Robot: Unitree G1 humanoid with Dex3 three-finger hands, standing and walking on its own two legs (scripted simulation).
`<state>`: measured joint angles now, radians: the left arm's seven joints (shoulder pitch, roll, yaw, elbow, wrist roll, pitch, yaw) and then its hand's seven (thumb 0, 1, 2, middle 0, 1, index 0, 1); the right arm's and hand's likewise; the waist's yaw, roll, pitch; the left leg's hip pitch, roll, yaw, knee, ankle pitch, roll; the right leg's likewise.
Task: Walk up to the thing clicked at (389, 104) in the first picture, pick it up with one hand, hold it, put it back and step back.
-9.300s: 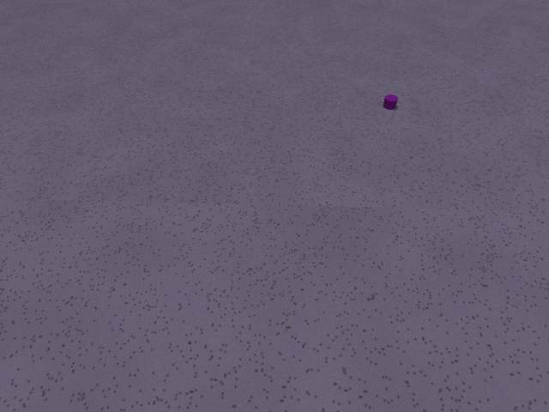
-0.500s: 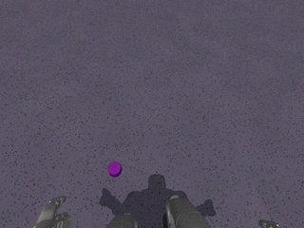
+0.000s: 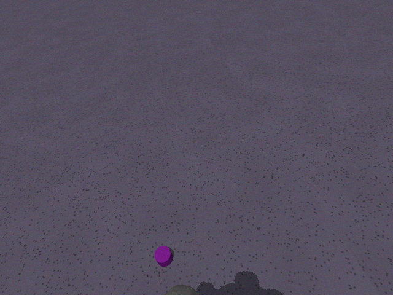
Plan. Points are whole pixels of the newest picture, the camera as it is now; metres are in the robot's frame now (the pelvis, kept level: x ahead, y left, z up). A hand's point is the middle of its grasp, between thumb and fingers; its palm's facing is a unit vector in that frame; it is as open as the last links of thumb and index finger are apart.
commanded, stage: walk up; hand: left
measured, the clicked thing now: (163, 256) +0.46 +0.29 -0.74
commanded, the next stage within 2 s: none
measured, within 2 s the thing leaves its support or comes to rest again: neither
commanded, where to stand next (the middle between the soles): +0.09 +0.03 m, yaw +3 degrees
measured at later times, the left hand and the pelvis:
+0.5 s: hand out of the picture +0.11 +0.28 -0.17, palm faces +0.05 -0.94 -0.34, open 7.4 cm; pelvis +0.01 +0.02 -0.02, yaw +3 degrees
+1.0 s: hand out of the picture -0.04 +0.31 -0.14, palm faces +0.11 -0.90 -0.42, open 7.4 cm; pelvis -0.07 +0.03 -0.01, yaw +7 degrees
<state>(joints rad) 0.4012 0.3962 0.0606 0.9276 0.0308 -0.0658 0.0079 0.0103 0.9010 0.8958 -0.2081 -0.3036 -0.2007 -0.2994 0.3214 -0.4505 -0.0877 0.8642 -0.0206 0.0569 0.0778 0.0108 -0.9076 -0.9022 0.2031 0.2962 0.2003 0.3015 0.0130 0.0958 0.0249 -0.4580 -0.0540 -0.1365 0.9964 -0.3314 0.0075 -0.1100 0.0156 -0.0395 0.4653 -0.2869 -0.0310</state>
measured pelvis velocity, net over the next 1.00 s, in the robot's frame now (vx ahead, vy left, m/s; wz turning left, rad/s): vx -0.07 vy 0.03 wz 0.11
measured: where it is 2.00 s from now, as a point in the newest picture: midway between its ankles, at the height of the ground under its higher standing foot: outside the picture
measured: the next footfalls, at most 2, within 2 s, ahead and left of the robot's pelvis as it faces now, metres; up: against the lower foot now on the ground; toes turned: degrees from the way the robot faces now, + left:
left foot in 0.26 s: +0.15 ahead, +0.14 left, +0.00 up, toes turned +3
right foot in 0.62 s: +0.01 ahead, -0.09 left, +0.00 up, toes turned +1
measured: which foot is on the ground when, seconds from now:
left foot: up 0.00-0.24, down 0.26-0.66, up 0.68-0.98, down 1.00-1.00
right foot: down 0.00-0.30, up 0.32-0.60, down 0.62-1.00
